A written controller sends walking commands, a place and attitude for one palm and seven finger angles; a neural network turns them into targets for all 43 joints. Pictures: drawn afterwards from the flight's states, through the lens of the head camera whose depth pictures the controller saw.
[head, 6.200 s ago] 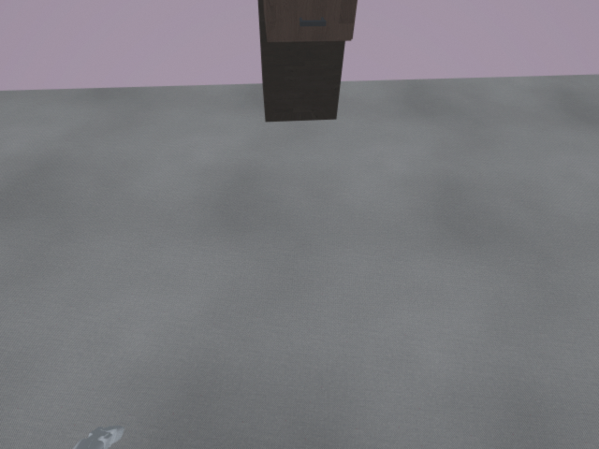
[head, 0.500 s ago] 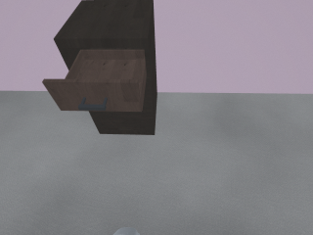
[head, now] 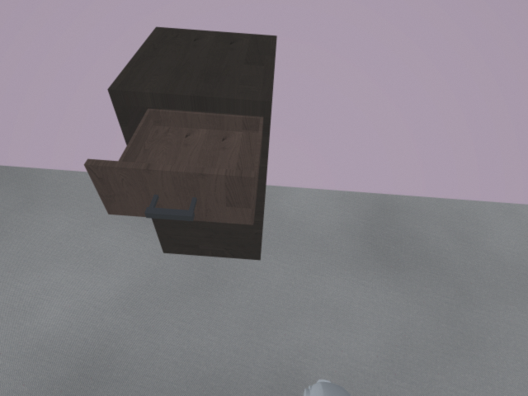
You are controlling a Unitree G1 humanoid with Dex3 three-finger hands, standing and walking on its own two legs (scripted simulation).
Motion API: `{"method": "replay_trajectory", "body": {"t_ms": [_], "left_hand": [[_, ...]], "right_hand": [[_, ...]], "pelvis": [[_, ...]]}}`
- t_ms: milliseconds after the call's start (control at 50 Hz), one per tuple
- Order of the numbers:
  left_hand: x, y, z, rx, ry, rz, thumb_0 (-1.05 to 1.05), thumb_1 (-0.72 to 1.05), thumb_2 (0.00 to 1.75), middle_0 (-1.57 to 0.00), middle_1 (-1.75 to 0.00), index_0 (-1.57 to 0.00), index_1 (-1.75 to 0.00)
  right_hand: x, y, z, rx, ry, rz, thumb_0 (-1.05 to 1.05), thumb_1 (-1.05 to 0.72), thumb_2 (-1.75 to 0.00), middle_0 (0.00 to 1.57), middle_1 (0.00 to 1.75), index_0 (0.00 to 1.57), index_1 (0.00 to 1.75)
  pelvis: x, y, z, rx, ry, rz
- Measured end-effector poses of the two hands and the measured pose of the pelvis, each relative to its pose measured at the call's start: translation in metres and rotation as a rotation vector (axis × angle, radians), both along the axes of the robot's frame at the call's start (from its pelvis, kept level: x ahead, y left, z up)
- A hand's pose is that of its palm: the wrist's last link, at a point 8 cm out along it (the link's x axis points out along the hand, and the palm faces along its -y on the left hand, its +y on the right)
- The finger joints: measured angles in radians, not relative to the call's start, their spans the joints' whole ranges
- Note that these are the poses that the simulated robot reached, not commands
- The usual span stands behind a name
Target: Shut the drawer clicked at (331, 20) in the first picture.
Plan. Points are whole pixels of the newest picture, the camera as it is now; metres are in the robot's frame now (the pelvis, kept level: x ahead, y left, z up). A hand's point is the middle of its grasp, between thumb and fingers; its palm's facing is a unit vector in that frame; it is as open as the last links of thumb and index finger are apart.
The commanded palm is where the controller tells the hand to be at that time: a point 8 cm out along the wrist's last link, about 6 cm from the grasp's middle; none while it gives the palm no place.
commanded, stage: take the last steps up to it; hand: left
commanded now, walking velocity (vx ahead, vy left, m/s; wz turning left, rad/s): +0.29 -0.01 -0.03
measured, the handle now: (172, 207) +0.54 +0.25 -0.12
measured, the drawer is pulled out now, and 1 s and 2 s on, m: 0.24 0.24 0.24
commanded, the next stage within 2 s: come to a stop and stand still in 0.40 s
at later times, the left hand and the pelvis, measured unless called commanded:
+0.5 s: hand (192, 376) +0.19 +0.13 -0.16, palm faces +0.07 -0.97 -0.23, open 7.2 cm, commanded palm none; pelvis +0.15 -0.06 +0.00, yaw +1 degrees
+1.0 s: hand (182, 393) +0.17 +0.15 -0.18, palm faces +0.04 -0.97 -0.26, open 7.4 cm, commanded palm none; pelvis +0.15 -0.05 -0.01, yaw -1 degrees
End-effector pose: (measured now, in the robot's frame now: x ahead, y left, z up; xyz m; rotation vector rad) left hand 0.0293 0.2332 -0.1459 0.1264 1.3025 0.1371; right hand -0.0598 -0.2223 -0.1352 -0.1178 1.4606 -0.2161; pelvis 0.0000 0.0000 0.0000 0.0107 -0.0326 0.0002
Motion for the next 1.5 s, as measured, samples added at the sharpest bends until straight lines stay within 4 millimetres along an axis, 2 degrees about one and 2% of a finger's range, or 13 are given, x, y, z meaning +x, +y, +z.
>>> {"method": "replay_trajectory", "body": {"t_ms": [160,220,260,400,520,640,740,820,920,1040,1220,1360,1500], "left_hand": [[0.132,-0.035,0.005,0.022,-0.126,-0.114,0.01,0.91,0.90,-0.20,-0.30,-0.19,-0.30],[0.175,-0.051,0.002,0.035,-0.202,-0.131,0.01,0.91,0.90,-0.20,-0.30,-0.20,-0.30],[0.187,-0.060,0.004,0.035,-0.231,-0.113,0.00,0.91,0.90,-0.20,-0.30,-0.20,-0.30],[0.174,-0.061,0.017,0.068,-0.161,0.004,-0.02,0.94,0.90,-0.20,-0.30,-0.20,-0.30],[0.146,-0.052,0.015,0.061,-0.030,0.038,-0.01,0.94,0.90,-0.20,-0.30,-0.20,-0.30],[0.118,-0.051,-0.004,0.001,0.108,0.097,0.00,0.92,0.90,-0.20,-0.30,-0.20,-0.30],[0.111,-0.050,-0.018,-0.036,0.181,0.110,0.00,0.91,0.90,-0.20,-0.30,-0.20,-0.30],[0.116,-0.047,-0.017,-0.037,0.198,0.081,0.00,0.91,0.90,-0.20,-0.30,-0.20,-0.30],[0.126,-0.038,-0.008,0.022,0.162,0.046,0.00,0.91,0.90,-0.20,-0.30,-0.20,-0.30],[0.130,-0.043,0.001,0.110,0.073,0.020,0.00,0.91,0.90,-0.20,-0.30,-0.20,-0.30],[0.134,-0.076,0.002,0.059,0.027,-0.004,0.00,0.91,0.90,-0.20,-0.30,-0.20,-0.30],[0.129,-0.085,-0.001,0.033,0.015,0.014,0.01,0.94,0.90,-0.20,-0.30,-0.20,-0.30],[0.103,-0.091,0.001,0.026,0.063,0.021,0.01,0.92,0.90,-0.20,-0.30,-0.20,-0.30]], "right_hand": [[-0.023,0.007,-0.011,0.080,0.200,-0.105,0.01,-0.91,-0.89,0.20,0.29,0.20,0.30],[-0.011,-0.001,-0.021,0.111,0.251,-0.121,0.01,-0.91,-0.89,0.20,0.29,0.20,0.30],[0.011,-0.011,-0.024,0.115,0.242,-0.112,0.01,-0.91,-0.89,0.20,0.29,0.20,0.30],[0.145,-0.049,-0.023,0.073,0.012,-0.014,0.01,-0.91,-0.90,0.20,0.29,0.20,0.30],[0.248,-0.059,-0.012,0.037,-0.162,0.063,0.01,-0.93,-0.90,0.20,0.29,0.20,0.30],[0.315,-0.045,-0.005,-0.005,-0.241,0.136,0.01,-0.93,-0.90,0.20,0.29,0.20,0.30],[0.339,-0.020,0.001,-0.011,-0.258,0.160,0.01,-0.92,-0.90,0.20,0.29,0.20,0.30],[0.339,-0.009,0.000,0.004,-0.262,0.140,0.00,-0.91,-0.89,0.20,0.29,0.20,0.30],[0.324,-0.021,-0.009,0.017,-0.258,0.104,-0.01,-0.92,-0.89,0.21,0.30,0.20,0.30],[0.284,-0.057,-0.029,0.045,-0.216,0.056,0.00,-0.91,-0.89,0.21,0.30,0.20,0.30],[0.212,-0.086,-0.023,0.018,-0.091,0.012,0.01,-0.91,-0.90,0.20,0.29,0.20,0.30],[0.166,-0.080,-0.014,0.023,0.013,0.032,0.01,-0.91,-0.90,0.20,0.29,0.20,0.30],[0.148,-0.069,-0.016,0.058,0.027,0.023,0.01,-0.91,-0.90,0.20,0.29,0.20,0.30]], "pelvis": [[0.058,-0.024,-0.012,0.010,0.013,-0.014],[0.083,-0.039,-0.024,0.005,0.008,-0.014],[0.094,-0.047,-0.023,0.000,-0.002,0.003],[0.130,-0.058,-0.005,-0.004,0.002,0.024],[0.156,-0.053,0.001,-0.009,0.015,0.024],[0.182,-0.035,-0.005,-0.034,0.006,0.013],[0.192,-0.025,-0.007,-0.016,-0.006,0.002],[0.186,-0.024,-0.006,-0.002,0.003,-0.010],[0.167,-0.031,-0.007,-0.004,0.018,-0.020],[0.149,-0.055,-0.016,0.011,0.014,-0.017],[0.142,-0.073,-0.009,-0.013,0.018,-0.001],[0.128,-0.082,-0.003,-0.007,0.002,0.005],[0.121,-0.083,-0.001,-0.010,-0.007,0.003]]}}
